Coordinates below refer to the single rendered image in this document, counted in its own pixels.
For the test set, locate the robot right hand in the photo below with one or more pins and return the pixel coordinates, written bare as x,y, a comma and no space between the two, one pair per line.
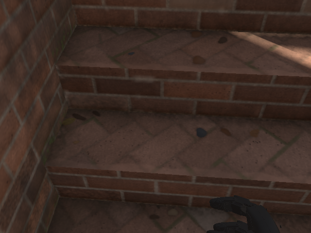
258,219

